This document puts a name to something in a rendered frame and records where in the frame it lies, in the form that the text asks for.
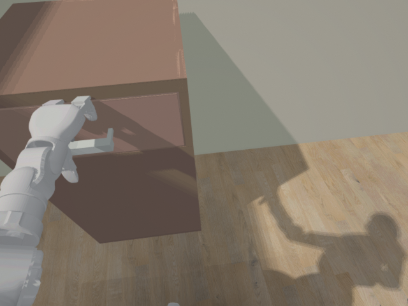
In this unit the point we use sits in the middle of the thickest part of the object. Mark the left robot upper arm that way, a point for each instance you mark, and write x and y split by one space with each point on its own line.
20 274

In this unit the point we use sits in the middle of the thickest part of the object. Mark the robot left hand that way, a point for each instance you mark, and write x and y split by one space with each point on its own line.
63 122

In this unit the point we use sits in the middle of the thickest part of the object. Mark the drawer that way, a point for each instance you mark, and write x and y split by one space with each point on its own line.
139 122

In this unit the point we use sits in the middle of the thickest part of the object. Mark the cabinet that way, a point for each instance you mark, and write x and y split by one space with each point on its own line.
52 50

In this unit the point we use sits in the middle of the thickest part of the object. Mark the robot left forearm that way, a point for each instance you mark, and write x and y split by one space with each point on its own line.
25 191

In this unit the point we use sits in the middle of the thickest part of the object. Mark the handle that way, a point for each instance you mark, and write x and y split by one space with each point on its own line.
93 146

